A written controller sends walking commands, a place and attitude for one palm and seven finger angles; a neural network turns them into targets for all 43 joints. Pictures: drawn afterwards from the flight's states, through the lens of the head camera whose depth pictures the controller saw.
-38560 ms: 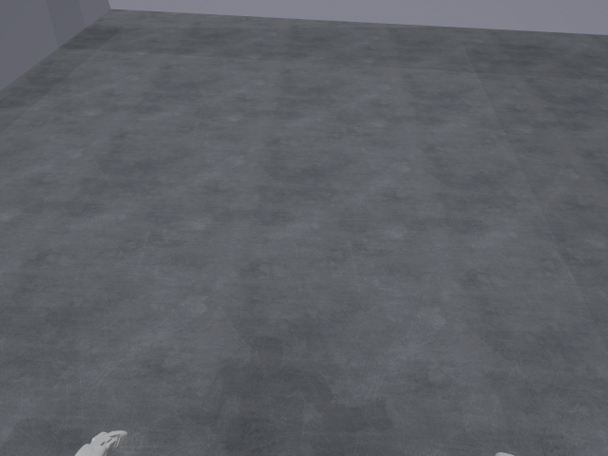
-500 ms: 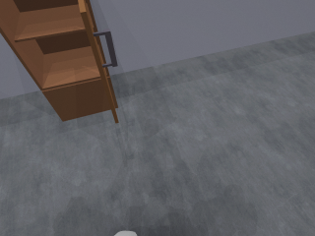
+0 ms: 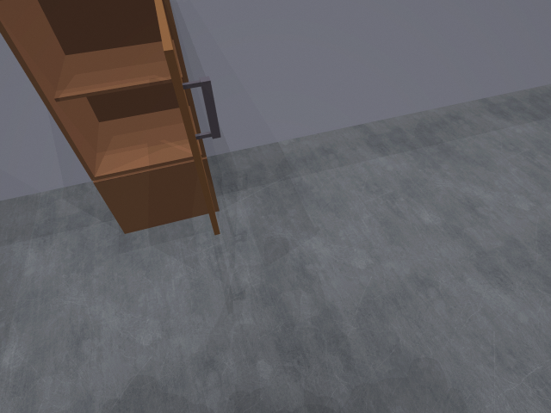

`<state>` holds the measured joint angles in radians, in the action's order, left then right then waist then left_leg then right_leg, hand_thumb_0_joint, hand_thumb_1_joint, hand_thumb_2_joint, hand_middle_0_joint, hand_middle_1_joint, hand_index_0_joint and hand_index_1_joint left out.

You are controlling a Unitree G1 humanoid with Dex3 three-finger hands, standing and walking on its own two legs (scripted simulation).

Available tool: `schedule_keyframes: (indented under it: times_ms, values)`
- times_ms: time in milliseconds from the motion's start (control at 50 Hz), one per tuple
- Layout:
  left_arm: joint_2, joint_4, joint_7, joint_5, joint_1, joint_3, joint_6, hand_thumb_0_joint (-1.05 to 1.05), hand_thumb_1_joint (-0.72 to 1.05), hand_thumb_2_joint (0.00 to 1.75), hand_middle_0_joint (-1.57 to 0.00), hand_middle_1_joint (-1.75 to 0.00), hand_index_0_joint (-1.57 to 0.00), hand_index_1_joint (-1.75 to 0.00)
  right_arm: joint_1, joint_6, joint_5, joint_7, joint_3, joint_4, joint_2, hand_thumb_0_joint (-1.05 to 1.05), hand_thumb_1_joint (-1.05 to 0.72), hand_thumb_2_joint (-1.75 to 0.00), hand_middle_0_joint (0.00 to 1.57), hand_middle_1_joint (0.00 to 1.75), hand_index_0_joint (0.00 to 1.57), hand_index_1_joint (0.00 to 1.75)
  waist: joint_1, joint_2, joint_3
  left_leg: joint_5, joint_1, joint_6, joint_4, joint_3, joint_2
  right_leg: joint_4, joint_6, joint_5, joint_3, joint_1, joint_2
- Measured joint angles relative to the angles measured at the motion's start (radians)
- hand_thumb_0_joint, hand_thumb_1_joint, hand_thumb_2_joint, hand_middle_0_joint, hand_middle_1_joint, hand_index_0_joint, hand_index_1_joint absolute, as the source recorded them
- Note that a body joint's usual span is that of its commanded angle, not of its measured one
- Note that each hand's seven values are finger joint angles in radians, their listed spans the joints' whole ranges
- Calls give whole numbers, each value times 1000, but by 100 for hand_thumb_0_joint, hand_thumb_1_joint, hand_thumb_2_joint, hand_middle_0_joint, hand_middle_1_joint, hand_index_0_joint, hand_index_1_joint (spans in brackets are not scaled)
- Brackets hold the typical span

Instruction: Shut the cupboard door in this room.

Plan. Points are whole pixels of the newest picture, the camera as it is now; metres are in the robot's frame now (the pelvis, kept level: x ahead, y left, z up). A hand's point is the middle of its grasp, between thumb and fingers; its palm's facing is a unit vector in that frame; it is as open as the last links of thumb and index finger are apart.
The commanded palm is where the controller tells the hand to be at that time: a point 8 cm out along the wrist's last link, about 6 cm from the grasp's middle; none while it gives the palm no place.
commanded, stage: stand and wait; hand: left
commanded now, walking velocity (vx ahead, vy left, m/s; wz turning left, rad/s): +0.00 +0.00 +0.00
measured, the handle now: (202, 111) +0.74 +0.23 +0.03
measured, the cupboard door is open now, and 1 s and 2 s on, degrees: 90 90 90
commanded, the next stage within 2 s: turn or walk to find it in 0.40 s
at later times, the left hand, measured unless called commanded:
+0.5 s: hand out of the picture +0.00 +0.15 -0.17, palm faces +0.05 -0.98 -0.20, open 7.3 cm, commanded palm none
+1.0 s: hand out of the picture -0.01 +0.16 -0.17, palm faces +0.08 -0.98 -0.16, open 7.4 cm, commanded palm none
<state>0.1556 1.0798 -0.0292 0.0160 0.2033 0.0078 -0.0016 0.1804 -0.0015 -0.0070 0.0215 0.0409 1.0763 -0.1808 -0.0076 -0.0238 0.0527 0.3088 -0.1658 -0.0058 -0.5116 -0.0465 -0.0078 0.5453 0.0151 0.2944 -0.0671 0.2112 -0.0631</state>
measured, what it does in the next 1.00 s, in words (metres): stands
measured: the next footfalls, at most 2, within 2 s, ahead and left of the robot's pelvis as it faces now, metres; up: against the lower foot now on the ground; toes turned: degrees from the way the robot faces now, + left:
none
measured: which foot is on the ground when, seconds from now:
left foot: down 0.00-1.00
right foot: down 0.00-1.00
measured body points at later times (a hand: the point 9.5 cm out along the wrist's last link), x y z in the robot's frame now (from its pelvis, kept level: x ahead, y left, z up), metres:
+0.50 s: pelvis +0.00 -0.03 +0.01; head +0.01 -0.03 +0.46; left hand +0.00 +0.20 -0.15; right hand -0.02 -0.23 -0.16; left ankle -0.02 +0.12 -0.73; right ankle +0.00 -0.12 -0.73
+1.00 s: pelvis +0.00 +0.00 +0.01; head +0.01 +0.00 +0.46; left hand -0.02 +0.21 -0.16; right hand +0.01 -0.22 -0.15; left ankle -0.02 +0.12 -0.73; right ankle +0.00 -0.12 -0.73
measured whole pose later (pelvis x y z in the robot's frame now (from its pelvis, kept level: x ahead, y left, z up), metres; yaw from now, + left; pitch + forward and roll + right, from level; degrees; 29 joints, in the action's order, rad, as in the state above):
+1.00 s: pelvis +0.00 +0.00 +0.01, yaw +2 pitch -2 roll +0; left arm 0.13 1.14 -0.03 0.01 0.28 0.00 -0.01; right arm 0.27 -0.02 -0.01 0.03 0.01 1.14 -0.14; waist -0.02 0.00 0.06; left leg 0.27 -0.13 0.00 -0.44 -0.01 0.01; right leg 0.43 0.00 0.25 -0.11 0.15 -0.04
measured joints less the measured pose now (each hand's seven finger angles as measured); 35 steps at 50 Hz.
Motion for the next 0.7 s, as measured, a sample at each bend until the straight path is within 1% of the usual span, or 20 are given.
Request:
schedule_keyframes:
  times_ms: [40, 120, 280, 440, 540, 600, 700]
  values:
    - [-5, 7, -1, -1, 6, -3, -5, 0, 93, 90, -20, -30, -20, -30, 25, 7, -1, 0, 0, 12, -9, 0, -94, -89, 20, 30, 20, 30, 15, -17, -11, -4, 8, 9, 12, 12, 8, -5, -12, 8, -12, -8, 8]
    - [3, 14, 1, -6, 9, -5, -5, 0, 93, 90, -20, -30, -21, -30, 67, 10, -8, -1, -10, 43, -2, 0, -93, -89, 20, 30, 20, 30, 23, -7, -16, -17, 27, 21, 51, 14, 17, -29, -23, 1, -16, -20, 19]
    - [8, 28, -6, -15, 11, -4, -7, 0, 93, 90, -20, -30, -21, -30, 128, -1, -6, 3, -31, 95, 29, 1, -92, -89, 20, 30, 20, 30, 17, 7, 2, -42, 49, 37, 94, 21, 41, -87, -38, -30, -25, -49, 45]
    - [-7, 49, -6, -15, 45, -8, -4, 1, 92, 90, -20, -30, -20, -30, 127, -2, -4, 7, -34, 96, 51, 1, -91, -89, 20, 30, 20, 30, 12, 5, 4, -47, 55, 42, 101, 20, 52, -108, -44, -43, -25, -61, 57]
    - [-17, 47, -5, -14, 58, -2, 4, 1, 92, 90, -20, -30, -20, -30, 116, 4, -4, 3, -32, 76, 59, 1, -91, -89, 20, 30, 20, 30, 11, 9, 4, -38, 25, 40, 66, 39, 46, -84, -43, -32, -43, -44, 48]
    - [-21, 41, -6, -13, 62, 3, 7, 1, 91, 90, -20, -30, -20, -30, 104, 9, -5, 3, -29, 67, 60, 1, -91, -89, 20, 30, 20, 30, 4, 13, 7, -27, 3, 37, 35, 50, 39, -61, -40, -19, -54, -31, 40]
    - [-24, 44, -6, -11, 71, 2, 5, 0, 91, 90, -20, -30, -20, -30, 89, 5, -6, 8, -26, 65, 52, 2, -92, -89, 20, 30, 20, 30, -7, 22, 4, -20, -1, 29, 23, 54, 30, -51, -31, -14, -57, -30, 30]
